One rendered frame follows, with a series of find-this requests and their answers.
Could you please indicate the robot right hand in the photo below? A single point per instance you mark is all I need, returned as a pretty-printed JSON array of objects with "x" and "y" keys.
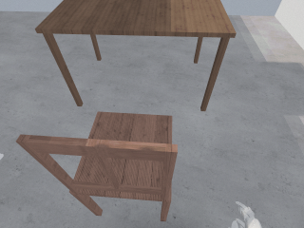
[{"x": 248, "y": 216}]

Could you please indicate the table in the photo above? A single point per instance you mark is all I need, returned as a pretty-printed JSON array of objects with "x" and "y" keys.
[{"x": 172, "y": 18}]

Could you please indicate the chair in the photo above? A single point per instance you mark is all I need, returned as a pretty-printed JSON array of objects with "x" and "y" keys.
[{"x": 126, "y": 156}]

